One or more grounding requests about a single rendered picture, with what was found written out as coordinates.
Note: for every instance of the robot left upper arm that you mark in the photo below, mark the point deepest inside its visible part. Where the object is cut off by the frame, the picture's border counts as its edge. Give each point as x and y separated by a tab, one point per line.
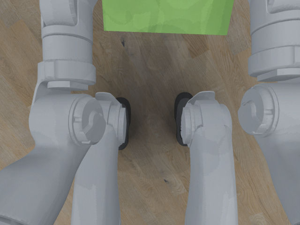
34	188

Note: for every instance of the robot left foot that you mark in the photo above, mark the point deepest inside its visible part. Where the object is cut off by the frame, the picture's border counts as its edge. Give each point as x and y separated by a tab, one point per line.
125	104

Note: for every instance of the robot right forearm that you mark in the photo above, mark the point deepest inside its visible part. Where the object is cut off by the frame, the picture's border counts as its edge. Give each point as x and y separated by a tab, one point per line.
275	40

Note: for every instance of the robot right upper arm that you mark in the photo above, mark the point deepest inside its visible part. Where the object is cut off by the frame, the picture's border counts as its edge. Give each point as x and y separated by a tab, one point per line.
271	113

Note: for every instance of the robot left forearm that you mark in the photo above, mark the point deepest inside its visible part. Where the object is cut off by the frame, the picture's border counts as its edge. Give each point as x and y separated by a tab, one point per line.
67	40

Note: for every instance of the left robot shin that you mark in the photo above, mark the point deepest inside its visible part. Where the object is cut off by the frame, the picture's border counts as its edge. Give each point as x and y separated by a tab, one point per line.
107	97

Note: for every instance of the carton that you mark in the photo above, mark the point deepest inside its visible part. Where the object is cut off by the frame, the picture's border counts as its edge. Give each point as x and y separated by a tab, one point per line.
207	17

